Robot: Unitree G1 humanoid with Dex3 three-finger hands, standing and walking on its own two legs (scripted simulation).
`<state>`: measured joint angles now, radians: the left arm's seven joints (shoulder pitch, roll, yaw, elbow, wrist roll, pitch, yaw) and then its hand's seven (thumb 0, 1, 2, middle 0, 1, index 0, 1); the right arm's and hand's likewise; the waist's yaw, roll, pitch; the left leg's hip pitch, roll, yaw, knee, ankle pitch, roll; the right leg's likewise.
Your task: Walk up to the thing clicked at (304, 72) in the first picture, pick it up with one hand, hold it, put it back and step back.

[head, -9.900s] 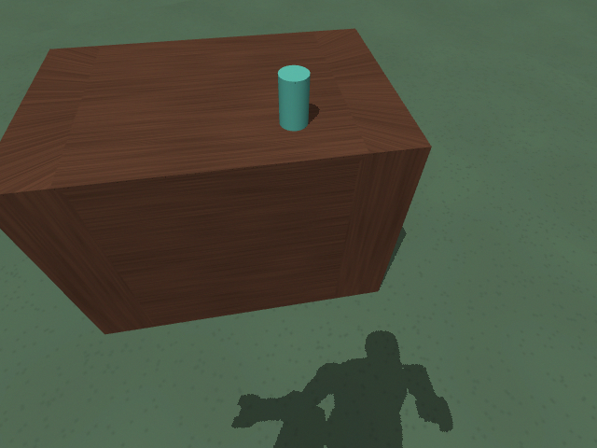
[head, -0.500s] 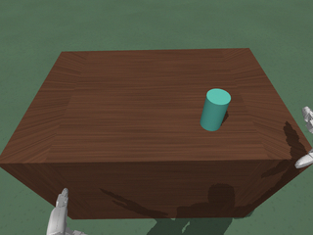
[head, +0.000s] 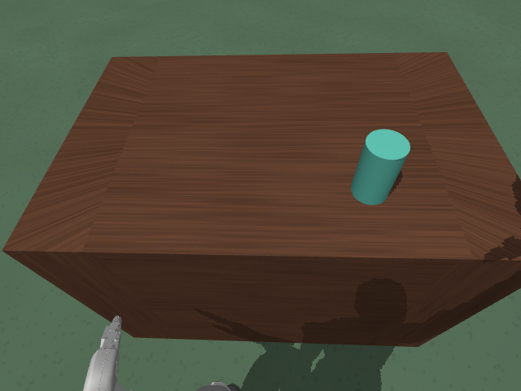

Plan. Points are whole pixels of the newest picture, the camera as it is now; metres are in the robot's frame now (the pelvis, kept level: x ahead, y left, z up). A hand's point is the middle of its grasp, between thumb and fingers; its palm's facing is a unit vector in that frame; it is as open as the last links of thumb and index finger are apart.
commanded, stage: go down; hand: right
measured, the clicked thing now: (377, 169) +0.50 -0.17 +0.01
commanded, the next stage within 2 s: approach in 1.48 s
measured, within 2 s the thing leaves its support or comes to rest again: neither
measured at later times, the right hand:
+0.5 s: hand out of the picture +0.40 -0.36 +0.13, palm faces +0.12 +0.99 -0.01, open 17.6 cm
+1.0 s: hand out of the picture +0.42 -0.36 +0.14, palm faces +0.12 +0.99 +0.02, open 17.5 cm
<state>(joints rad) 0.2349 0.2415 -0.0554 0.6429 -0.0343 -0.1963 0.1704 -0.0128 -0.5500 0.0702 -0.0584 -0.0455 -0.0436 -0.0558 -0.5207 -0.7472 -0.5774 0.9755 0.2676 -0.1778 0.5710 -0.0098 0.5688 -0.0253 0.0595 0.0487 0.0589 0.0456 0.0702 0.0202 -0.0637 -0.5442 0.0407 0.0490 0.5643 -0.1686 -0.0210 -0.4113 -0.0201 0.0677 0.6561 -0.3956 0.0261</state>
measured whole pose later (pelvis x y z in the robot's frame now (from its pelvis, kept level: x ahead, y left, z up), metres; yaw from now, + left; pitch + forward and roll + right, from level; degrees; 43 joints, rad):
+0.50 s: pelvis -0.01 +0.00 -0.01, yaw +0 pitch +12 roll +2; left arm 0.23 0.26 -0.08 0.59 -0.03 -0.20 0.16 -0.01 -0.56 0.08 -0.06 -0.04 -0.04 -0.06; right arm -0.68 -0.85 -0.58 1.11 0.22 -0.17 0.60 -0.01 0.58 -0.03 0.06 0.05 0.06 0.05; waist 0.11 0.02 -0.09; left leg -0.68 0.04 0.05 0.66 -0.19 -0.02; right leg -0.55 -0.02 0.07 0.78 -0.44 0.02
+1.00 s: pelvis -0.01 -0.01 -0.02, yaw +1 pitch +14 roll +2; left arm 0.26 0.28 -0.08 0.47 -0.03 -0.19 0.15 -0.01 -0.57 0.08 -0.06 -0.04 -0.04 -0.06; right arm -0.76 -0.91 -0.61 1.17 0.18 -0.13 0.60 -0.01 0.56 -0.04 0.06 0.05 0.06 0.05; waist 0.13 0.02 -0.11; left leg -0.74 0.04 0.04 0.72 -0.22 -0.03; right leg -0.62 -0.02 0.07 0.84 -0.47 0.02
